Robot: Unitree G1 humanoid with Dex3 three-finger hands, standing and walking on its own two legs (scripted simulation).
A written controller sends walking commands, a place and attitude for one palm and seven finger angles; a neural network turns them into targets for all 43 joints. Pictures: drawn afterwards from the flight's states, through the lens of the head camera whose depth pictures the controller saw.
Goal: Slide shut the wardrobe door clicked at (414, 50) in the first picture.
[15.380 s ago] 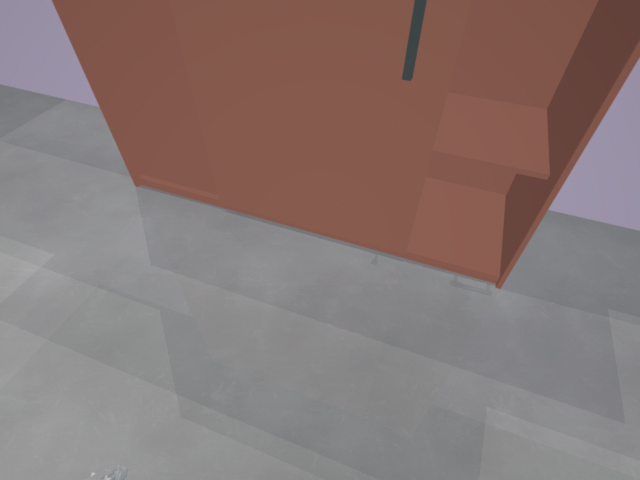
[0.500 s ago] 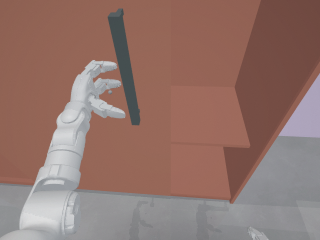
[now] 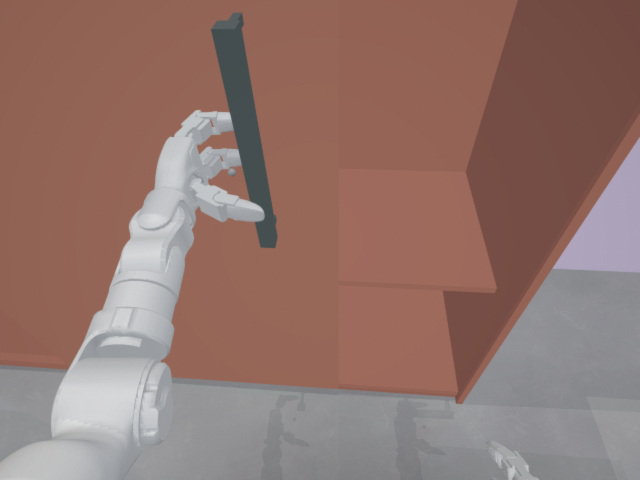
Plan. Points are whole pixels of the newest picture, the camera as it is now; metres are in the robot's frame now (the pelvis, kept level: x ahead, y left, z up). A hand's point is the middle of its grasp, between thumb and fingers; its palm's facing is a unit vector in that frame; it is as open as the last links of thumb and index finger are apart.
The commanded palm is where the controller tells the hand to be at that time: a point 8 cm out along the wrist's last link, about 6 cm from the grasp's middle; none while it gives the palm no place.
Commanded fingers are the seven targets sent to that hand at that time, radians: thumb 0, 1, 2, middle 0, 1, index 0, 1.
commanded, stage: feel for the door with the fingertips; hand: left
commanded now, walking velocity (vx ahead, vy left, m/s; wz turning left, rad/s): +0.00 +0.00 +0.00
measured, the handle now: (255, 150) +0.49 +0.10 +0.17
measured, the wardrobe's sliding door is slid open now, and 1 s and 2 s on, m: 0.36 0.36 0.36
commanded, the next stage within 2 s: slide the fingers in behind the handle in 0.06 s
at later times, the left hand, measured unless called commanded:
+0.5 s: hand (237, 171) +0.45 +0.12 +0.17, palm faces -0.05 -1.00 -0.02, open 14.0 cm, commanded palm +0.42 +0.17 +0.17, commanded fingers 0.00 -0.50 0.30 -0.30 -1.20 -0.30 -1.20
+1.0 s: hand (250, 173) +0.44 +0.10 +0.17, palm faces -0.05 -1.00 -0.02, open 14.0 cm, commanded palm +0.42 +0.15 +0.17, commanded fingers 0.00 -0.50 0.30 -0.30 -1.20 -0.30 -1.20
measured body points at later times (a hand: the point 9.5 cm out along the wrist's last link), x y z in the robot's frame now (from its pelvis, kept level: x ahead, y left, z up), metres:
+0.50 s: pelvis -0.01 +0.00 +0.00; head +0.01 -0.02 +0.45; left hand +0.44 +0.17 +0.18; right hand +0.07 -0.25 -0.13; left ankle -0.03 +0.12 -0.74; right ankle +0.03 -0.12 -0.74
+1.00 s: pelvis +0.01 +0.00 +0.00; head +0.02 -0.02 +0.45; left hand +0.44 +0.16 +0.17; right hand +0.12 -0.24 -0.12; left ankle -0.03 +0.12 -0.74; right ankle +0.03 -0.12 -0.74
